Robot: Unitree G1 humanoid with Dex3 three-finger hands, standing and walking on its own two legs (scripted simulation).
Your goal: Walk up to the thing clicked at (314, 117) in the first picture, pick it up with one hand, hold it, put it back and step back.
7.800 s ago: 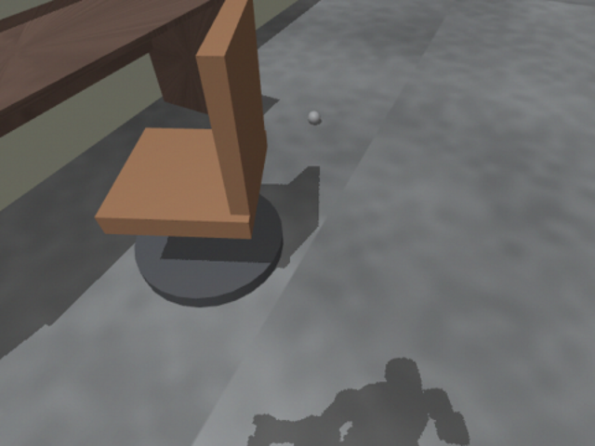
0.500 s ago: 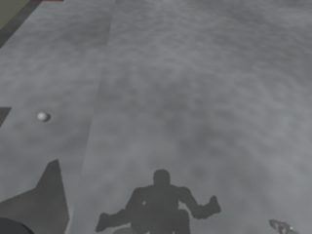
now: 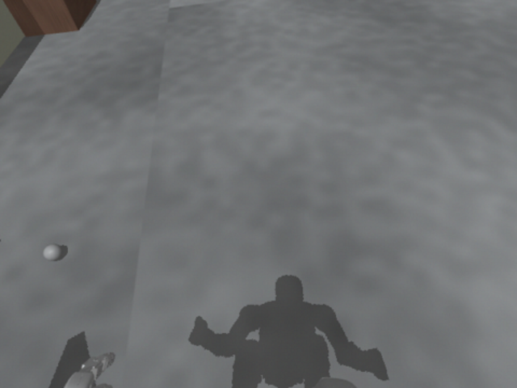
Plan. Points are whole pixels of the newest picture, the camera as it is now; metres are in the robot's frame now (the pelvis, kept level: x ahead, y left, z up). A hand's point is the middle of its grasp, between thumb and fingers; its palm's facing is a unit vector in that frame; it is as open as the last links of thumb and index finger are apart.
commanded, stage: walk up
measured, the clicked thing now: (53, 252) +0.80 +0.99 -0.72
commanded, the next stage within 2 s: none
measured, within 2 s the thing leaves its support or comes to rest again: neither
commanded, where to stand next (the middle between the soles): +0.51 +0.02 m, yaw +1 degrees
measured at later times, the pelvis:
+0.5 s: pelvis +0.19 +0.05 +0.01, yaw +1 degrees
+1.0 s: pelvis +0.35 +0.01 +0.01, yaw +1 degrees
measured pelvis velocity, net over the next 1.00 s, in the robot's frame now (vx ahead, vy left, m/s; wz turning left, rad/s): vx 0.35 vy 0.01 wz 0.01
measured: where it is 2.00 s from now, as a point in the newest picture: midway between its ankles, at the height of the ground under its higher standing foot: (268, 316)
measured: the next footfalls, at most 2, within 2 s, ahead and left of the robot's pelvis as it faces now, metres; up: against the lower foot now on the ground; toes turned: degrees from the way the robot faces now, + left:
left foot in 0.32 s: +0.26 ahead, +0.16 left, +0.00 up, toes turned +7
right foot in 0.76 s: +0.42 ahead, -0.12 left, +0.00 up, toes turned -4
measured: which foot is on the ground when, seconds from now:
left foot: up 0.00-0.30, down 0.32-0.78, up 0.80-1.00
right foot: down 0.00-0.34, up 0.36-0.74, down 0.76-1.00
